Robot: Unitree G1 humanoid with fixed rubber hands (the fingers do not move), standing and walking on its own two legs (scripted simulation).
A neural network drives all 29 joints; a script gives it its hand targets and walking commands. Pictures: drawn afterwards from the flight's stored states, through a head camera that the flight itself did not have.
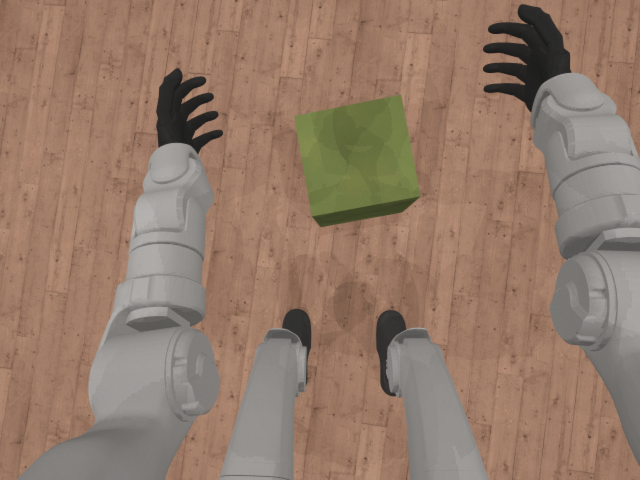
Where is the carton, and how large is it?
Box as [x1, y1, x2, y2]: [294, 95, 420, 226]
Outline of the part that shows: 400,95 294,116 311,214 320,226 401,212 420,195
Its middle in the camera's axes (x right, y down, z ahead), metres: +0.08 -0.16 +0.87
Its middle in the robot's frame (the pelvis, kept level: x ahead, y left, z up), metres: +0.55 -0.01 -0.54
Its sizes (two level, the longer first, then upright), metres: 0.210 0.200 0.250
